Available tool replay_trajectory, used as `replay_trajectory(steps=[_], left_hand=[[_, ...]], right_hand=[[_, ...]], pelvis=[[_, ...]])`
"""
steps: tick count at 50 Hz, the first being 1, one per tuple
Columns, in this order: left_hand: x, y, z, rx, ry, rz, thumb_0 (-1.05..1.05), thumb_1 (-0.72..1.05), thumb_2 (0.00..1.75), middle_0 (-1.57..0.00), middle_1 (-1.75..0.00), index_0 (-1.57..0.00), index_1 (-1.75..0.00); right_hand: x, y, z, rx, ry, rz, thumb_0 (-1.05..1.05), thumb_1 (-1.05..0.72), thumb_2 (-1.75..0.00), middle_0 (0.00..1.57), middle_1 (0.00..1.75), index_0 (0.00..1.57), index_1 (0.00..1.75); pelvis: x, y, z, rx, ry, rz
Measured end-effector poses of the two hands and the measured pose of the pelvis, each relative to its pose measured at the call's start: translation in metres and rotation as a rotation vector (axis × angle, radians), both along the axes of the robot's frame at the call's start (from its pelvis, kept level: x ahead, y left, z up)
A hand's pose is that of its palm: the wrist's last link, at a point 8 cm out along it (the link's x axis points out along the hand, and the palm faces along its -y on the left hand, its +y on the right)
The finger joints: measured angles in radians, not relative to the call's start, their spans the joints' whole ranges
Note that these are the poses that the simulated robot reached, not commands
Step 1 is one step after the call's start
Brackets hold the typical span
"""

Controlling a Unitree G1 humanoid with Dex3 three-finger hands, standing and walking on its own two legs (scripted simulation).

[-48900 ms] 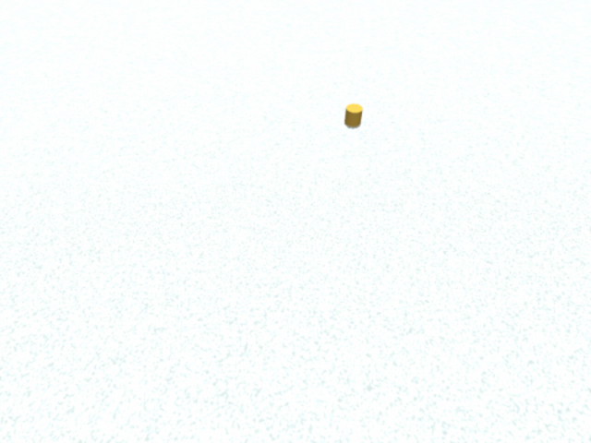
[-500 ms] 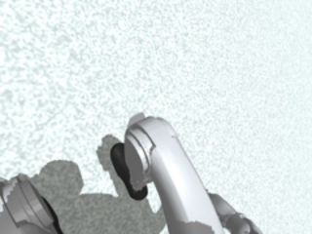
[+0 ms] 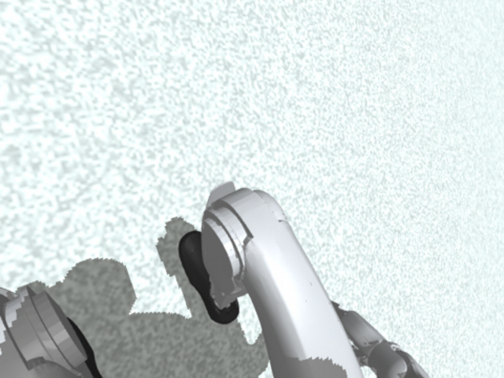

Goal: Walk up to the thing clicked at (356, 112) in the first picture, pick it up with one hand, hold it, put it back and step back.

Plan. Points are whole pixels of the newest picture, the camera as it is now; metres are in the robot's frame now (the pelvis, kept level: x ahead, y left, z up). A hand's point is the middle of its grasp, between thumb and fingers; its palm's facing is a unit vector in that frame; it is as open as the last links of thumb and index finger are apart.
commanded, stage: rest palm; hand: left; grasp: from above
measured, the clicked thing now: out of the picture +0.53 +0.40 -0.27
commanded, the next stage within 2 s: approach in 0.44 s
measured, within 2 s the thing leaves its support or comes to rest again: neither
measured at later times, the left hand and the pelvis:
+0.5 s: hand out of the picture +0.49 +0.38 -0.23, palm faces -0.43 -0.17 -0.89, open 13.3 cm; pelvis +0.00 +0.00 +0.00, yaw +0 degrees
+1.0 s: hand out of the picture +0.51 +0.43 -0.13, palm faces -0.38 -0.13 -0.92, open 13.8 cm; pelvis +0.00 +0.00 +0.01, yaw +1 degrees
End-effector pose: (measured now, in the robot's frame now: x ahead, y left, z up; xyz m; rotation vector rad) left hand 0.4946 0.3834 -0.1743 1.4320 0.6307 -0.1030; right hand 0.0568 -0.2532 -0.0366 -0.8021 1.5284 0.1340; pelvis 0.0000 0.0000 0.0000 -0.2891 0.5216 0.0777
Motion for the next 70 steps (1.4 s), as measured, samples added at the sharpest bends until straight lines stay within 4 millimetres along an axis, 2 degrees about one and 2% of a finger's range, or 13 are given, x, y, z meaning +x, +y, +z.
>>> replay_trajectory(steps=[30, 35, 42, 46, 51, 54, 58, 63, 70], left_hand=[[-0.002, 0.001, 0.001, -0.002, 0.002, -0.004, 0.00, -0.43, 0.99, -0.09, -1.12, -0.11, -1.11], [0.005, 0.002, 0.009, -0.002, -0.044, -0.012, 0.00, -0.45, 0.97, -0.08, -1.12, -0.11, -1.10], [0.020, 0.016, 0.046, 0.031, -0.108, 0.033, 0.00, -0.49, 0.93, -0.07, -1.12, -0.10, -1.09], [0.024, 0.032, 0.076, 0.068, -0.106, 0.067, 0.00, -0.49, 0.93, -0.07, -1.11, -0.10, -1.09], [0.014, 0.048, 0.101, 0.084, -0.018, 0.099, 0.00, -0.48, 0.93, -0.07, -1.13, -0.10, -1.10], [0.007, 0.049, 0.110, 0.060, 0.032, 0.071, 0.00, -0.48, 0.93, -0.07, -1.14, -0.10, -1.11], [0.002, 0.045, 0.130, 0.011, 0.013, 0.001, 0.00, -0.47, 0.93, -0.07, -1.16, -0.11, -1.12], [-0.005, 0.047, 0.173, -0.006, -0.075, -0.047, 0.00, -0.48, 0.93, -0.07, -1.15, -0.11, -1.12], [-0.016, 0.065, 0.238, 0.029, -0.112, 0.019, 0.00, -0.48, 0.95, -0.07, -1.13, -0.10, -1.10]], right_hand=[[-0.004, 0.002, 0.000, 0.002, 0.004, 0.000, -0.01, -0.91, -0.90, 0.20, 0.29, 0.20, 0.30], [-0.001, 0.002, 0.001, 0.003, 0.001, 0.003, -0.01, -0.91, -0.90, 0.20, 0.29, 0.20, 0.30], [0.007, -0.001, 0.003, 0.004, -0.048, -0.019, -0.01, -0.91, -0.90, 0.20, 0.30, 0.21, 0.30], [0.010, -0.003, 0.004, 0.007, -0.060, -0.052, -0.01, -0.91, -0.90, 0.20, 0.30, 0.20, 0.30], [0.012, -0.004, 0.004, 0.017, -0.064, -0.078, -0.01, -0.91, -0.90, 0.20, 0.30, 0.20, 0.30], [0.012, -0.004, 0.006, 0.018, -0.050, -0.080, -0.01, -0.92, -0.90, 0.20, 0.29, 0.20, 0.30], [0.014, -0.006, 0.012, 0.007, -0.034, -0.079, 0.00, -0.92, -0.90, 0.20, 0.30, 0.21, 0.30], [0.024, -0.010, 0.024, -0.025, -0.064, -0.097, 0.00, -0.92, -0.90, 0.20, 0.30, 0.21, 0.30], [0.040, -0.007, 0.039, -0.015, -0.146, -0.125, 0.00, -0.92, -0.90, 0.20, 0.30, 0.21, 0.30]], pelvis=[[-0.002, 0.001, -0.001, 0.000, -0.007, 0.000], [-0.001, 0.000, 0.000, 0.002, -0.003, 0.001], [0.000, 0.000, 0.002, 0.001, 0.021, 0.004], [0.001, 0.001, 0.006, 0.002, 0.040, 0.008], [-0.001, 0.003, 0.013, 0.008, 0.048, 0.023], [-0.004, 0.004, 0.019, 0.013, 0.049, 0.033], [-0.007, 0.003, 0.028, 0.016, 0.055, 0.044], [-0.009, 0.001, 0.040, 0.024, 0.076, 0.056], [-0.012, 0.002, 0.065, 0.043, 0.093, 0.073]])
